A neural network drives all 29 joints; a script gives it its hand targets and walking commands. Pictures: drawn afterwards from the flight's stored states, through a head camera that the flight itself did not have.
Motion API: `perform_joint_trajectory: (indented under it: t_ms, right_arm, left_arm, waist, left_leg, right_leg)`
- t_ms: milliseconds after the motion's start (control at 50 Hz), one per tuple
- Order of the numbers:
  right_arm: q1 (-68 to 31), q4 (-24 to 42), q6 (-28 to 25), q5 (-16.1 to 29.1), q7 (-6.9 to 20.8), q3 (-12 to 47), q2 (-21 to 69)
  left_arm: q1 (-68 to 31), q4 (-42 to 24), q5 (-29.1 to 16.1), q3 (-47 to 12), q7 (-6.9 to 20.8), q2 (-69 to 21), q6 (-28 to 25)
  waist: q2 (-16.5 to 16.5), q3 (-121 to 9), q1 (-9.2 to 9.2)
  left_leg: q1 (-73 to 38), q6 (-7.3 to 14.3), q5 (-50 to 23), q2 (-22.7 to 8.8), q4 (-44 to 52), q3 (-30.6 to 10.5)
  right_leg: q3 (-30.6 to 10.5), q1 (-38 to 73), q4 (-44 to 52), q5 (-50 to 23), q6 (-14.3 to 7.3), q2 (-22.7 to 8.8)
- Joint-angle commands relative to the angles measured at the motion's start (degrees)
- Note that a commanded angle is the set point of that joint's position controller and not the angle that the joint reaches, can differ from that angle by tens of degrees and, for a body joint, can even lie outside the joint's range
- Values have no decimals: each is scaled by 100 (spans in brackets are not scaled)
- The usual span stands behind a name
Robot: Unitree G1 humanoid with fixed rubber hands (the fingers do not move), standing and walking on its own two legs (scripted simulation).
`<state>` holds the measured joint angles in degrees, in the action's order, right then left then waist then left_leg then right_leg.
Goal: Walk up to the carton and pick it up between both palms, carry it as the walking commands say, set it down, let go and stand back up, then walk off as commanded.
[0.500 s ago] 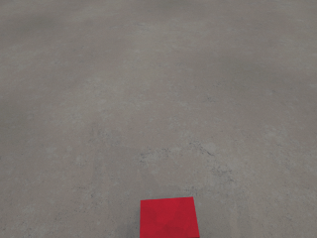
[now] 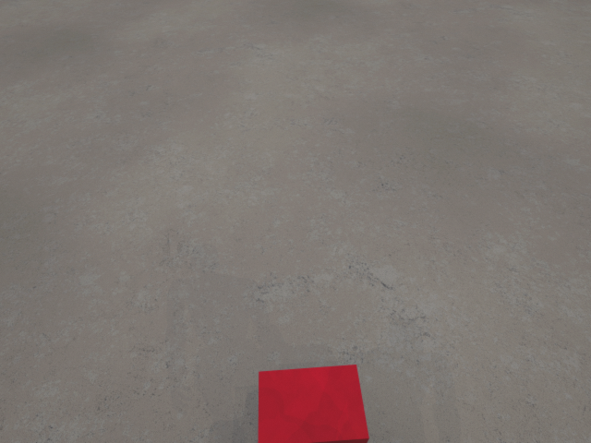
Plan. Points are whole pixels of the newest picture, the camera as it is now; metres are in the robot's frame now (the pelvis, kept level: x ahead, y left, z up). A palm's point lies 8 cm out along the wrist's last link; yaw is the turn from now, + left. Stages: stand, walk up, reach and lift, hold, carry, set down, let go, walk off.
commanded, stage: walk off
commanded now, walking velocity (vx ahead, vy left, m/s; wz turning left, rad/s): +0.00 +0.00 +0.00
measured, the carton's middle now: (310, 412) +0.35 +0.00 -0.67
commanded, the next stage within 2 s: stand in 1.96 s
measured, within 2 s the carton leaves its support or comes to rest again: neither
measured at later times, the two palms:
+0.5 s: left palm out of the picture -0.06 +0.33 -0.14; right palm out of the picture -0.06 -0.21 -0.13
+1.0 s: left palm out of the picture -0.19 +0.40 -0.09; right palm out of the picture -0.21 -0.11 -0.15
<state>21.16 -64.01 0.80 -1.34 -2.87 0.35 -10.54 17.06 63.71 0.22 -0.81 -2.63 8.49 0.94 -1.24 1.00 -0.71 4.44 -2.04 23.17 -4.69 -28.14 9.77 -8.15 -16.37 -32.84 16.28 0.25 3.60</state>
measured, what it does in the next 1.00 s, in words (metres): walks backwards: left foot, then right foot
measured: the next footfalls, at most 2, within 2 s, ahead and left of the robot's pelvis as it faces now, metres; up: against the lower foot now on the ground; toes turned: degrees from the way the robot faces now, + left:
left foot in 0.50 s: -0.04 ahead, +0.21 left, +0.00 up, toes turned +2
right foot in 0.80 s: -0.18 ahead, +0.06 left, +0.00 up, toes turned -9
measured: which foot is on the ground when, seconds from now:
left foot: down 0.00-0.30, up 0.32-0.48, down 0.50-0.80, up 0.82-1.00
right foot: down 0.00-0.50, up 0.52-0.78, down 0.80-1.00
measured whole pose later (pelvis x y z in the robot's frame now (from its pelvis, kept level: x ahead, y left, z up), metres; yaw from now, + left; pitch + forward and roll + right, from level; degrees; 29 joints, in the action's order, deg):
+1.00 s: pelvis -0.21 +0.14 +0.02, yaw -3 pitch +0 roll +6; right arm 13.7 -57.1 6.2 -2.5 0.6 -3.9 -15.0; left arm 15.8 57.2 0.8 1.5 -4.1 10.6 3.2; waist -1.7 3.6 0.0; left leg 34.2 -3.4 21.3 5.5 -73.5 -8.0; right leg 3.2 -13.8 -28.6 15.4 -2.2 -6.0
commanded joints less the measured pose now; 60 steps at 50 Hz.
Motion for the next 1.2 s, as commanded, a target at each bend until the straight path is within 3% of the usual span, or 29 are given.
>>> perform_joint_trajectory:
  t_ms: [0, 60, 140, 180, 260, 300, 340, 360, 380, 440, 460, 480, 500, 540, 580, 640, 700, 740, 760, 780, 800, 820, 880, 920, 940, 960, 1020, 1100, 1180]
  right_arm:
    - [411, 98, -7, -5, -30, -96, -541]
    - [523, 1, -101, 34, 4, -119, -620]
    - [724, -196, 24, 59, -59, -173, -519]
    - [840, -244, 213, 14, -180, -173, -410]
    - [378, 138, 324, 115, -110, -337, -649]
    - [-217, 375, 403, 79, -36, -412, -782]
    - [149, 284, 425, 36, 82, -433, -577]
    - [86, 332, 433, 18, 82, -392, -475]
    - [342, 304, 404, 87, 113, -366, -470]
    - [661, 246, 389, 9, 130, -444, -701]
    - [675, 380, 366, -35, 207, -489, -946]
    - [-117, 744, 390, -62, 209, -521, -1385]
    - [-635, 1036, 423, -57, 210, -467, -1169]
    - [-829, 1123, 425, -134, 220, -437, -936]
    - [-1277, 1265, 457, -169, 128, -412, -1053]
    - [-1361, 1359, 404, -77, 97, -449, -1161]
    - [-440, 892, 419, -75, 51, -366, -1060]
    - [-390, 820, 527, 1, 48, -325, -866]
    - [-207, 786, 499, 73, -20, -348, -898]
    - [-139, 925, 474, 102, 14, -373, -708]
    - [-452, 953, 424, -60, 42, -400, -803]
    - [-953, 1122, 478, -179, 145, -393, -984]
    - [-648, 796, 544, -175, 387, -532, -862]
    - [-464, 826, 520, -115, 376, -538, -867]
    - [-481, 840, 497, -121, 383, -536, -777]
    - [-687, 941, 502, -135, 289, -542, -685]
    - [-784, 1084, 519, -31, 271, -609, -833]
    - [-589, 1109, 558, 68, 384, -540, -741]
    - [-656, 1165, 616, 29, 353, -522, -706]
  left_arm:
    - [155, -170, 1, 115, -10, 585, -73]
    - [228, -55, -20, 84, -29, 468, -117]
    - [399, -99, 63, 89, -68, 552, -108]
    - [294, -280, 100, 186, -68, 843, -132]
    - [489, -399, 182, 302, -264, 1134, 6]
    - [558, -435, 215, 418, -336, 1284, 39]
    - [20, -713, 190, 563, -424, 1702, 41]
    - [-325, -818, 183, 565, -454, 1622, 32]
    - [-916, -972, 235, 529, -457, 1414, 77]
    - [-625, -880, 191, 519, -370, 1174, 194]
    - [-381, -823, 213, 576, -383, 1240, 227]
    - [178, -762, 165, 596, -384, 907, 239]
    - [-122, -775, 179, 664, -471, 975, 277]
    - [-594, -942, 132, 590, -405, 780, 315]
    - [-185, -777, 158, 631, -310, 927, 332]
    - [-80, -700, 151, 556, -193, 935, 221]
    - [-135, -888, -8, 403, -222, 711, 137]
    - [590, -622, -138, 380, -208, 790, 128]
    - [880, -534, -79, 440, -234, 1076, 107]
    - [729, -628, 117, 491, -234, 1550, 135]
    - [160, -815, 191, 507, -278, 1698, 187]
    - [241, -880, 138, 584, -299, 1848, 160]
    - [-571, -1089, 151, 415, -221, 1188, 123]
    - [-937, -1197, 53, 526, -190, 1562, 113]
    - [-494, -1094, 31, 532, -198, 1418, 77]
    - [37, -936, 40, 528, -183, 1433, 90]
    - [104, -895, 82, 506, -146, 1358, -17]
    - [103, -850, 174, 655, -158, 1651, 34]
    - [-23, -844, 161, 659, -193, 1624, 103]
  waist:
    - [-381, 403, 21]
    - [313, 81, -17]
    - [-232, 227, 87]
    - [266, 297, 164]
    - [1094, -215, 333]
    - [1698, -265, 641]
    - [1250, -208, 332]
    - [1070, -153, 230]
    - [1024, 47, -94]
    - [612, -229, -36]
    - [-625, -50, -124]
    - [-2245, -345, 128]
    - [-1694, -167, 43]
    - [-1210, 321, -49]
    - [-559, 581, 408]
    - [35, -15, 231]
    - [-975, -210, 0]
    - [-784, -624, 181]
    - [104, -503, 280]
    - [2097, -235, 157]
    - [1668, 578, 87]
    - [1292, 455, 368]
    - [311, 424, -149]
    - [609, 222, -231]
    - [452, -17, -27]
    - [857, -89, 223]
    - [966, -270, 337]
    - [2025, -422, 359]
    - [1446, 119, 386]
  left_leg:
    - [281, 279, -1003, -341, 664, -327]
    - [40, 274, -1663, -342, 416, -249]
    - [101, 122, -1528, -234, 231, -165]
    - [209, 86, -1423, -217, -83, -122]
    - [927, 39, -495, 297, -1160, -97]
    - [1762, 3, 1202, 414, -2192, -657]
    - [1644, 148, 1147, 200, -2631, -1414]
    - [1375, 186, 887, -3, -2284, -1521]
    - [1320, 170, 596, 38, -1482, -1418]
    - [130, 117, -833, 533, 399, -568]
    - [-223, 81, -525, -59, 1162, -1135]
    - [484, 684, -1352, -1349, 1278, -2453]
    - [1847, 1229, -1417, -1264, 1294, -1857]
    - [2727, 1081, -2026, -907, 1228, -1769]
    - [2310, 973, -2279, -618, 812, -1181]
    - [1516, 1134, -2533, -738, 567, -1378]
    - [643, 1252, -3323, -777, 387, -1719]
    - [357, 1073, -2760, -558, 137, -1761]
    - [1261, 727, -1970, -269, -338, -1378]
    - [2940, 220, 976, 468, -1903, -886]
    - [3514, 119, 1299, 628, -3145, -1291]
    - [3010, 209, 1086, 604, -3641, -1943]
    - [3034, -13, -120, 926, -4756, -2031]
    - [3186, -225, -367, 1028, -5031, -1883]
    - [3327, -310, -351, 1009, -5093, -1749]
    - [3300, -440, -289, 1024, -5302, -1790]
    - [3361, -691, -194, 963, -4894, -1753]
    - [2782, -789, -174, 651, -3391, -1490]
    - [2005, -561, 262, 178, -2009, -1213]
  right_leg:
    - [-140, -195, 400, -1566, -216, -393]
    - [-88, 66, 313, -2495, -226, -459]
    - [-415, -61, 311, -2822, -145, -804]
    - [-674, -138, 285, -3200, -134, -1074]
    - [-1820, 294, 645, -3360, -644, -1717]
    - [-2492, 597, 1017, -3578, -1049, -2190]
    - [-2565, -44, 1168, -2815, -1182, -2381]
    - [-1961, -437, 1067, -2402, -892, -2181]
    - [-1581, -641, 982, -2399, -593, -1868]
    - [-851, -1135, 805, -113, -181, -1172]
    - [-203, -1738, -388, 874, 33, -653]
    - [844, -1919, -2313, 2104, 405, 185]
    - [802, -1242, -3791, 2039, 373, -141]
    - [540, -1109, -4606, 1697, 86, -139]
    - [602, -1131, -4689, 1295, 97, -173]
    - [1128, -793, -3240, 1127, 82, -404]
    - [1082, -402, -1278, 1446, -36, -512]
    - [1129, 416, 814, 543, -99, -513]
    - [443, 1280, 1557, -101, -171, -1021]
    - [-1712, 1797, 1762, -1845, -783, -3029]
    - [-1502, 714, 1603, -3736, -1224, -3550]
    - [-1209, -298, 1591, -3594, -1533, -3629]
    - [54, -175, 1256, -2767, -621, -2225]
    - [421, 96, 1264, -2152, -545, -2028]
    - [320, 641, 1207, -2322, -606, -1977]
    - [423, 720, 1104, -2280, -591, -1886]
    - [338, 1126, 994, -2784, -732, -2006]
    - [393, 1278, 1193, -1602, -661, -1872]
    - [-452, 340, 1874, -121, -821, -2546]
